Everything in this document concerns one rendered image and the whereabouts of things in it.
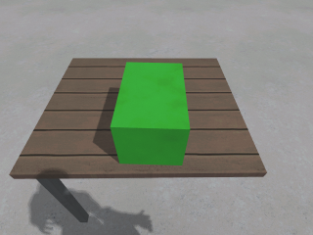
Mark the table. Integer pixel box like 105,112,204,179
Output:
9,58,267,223

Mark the carton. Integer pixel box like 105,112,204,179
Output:
111,62,191,165

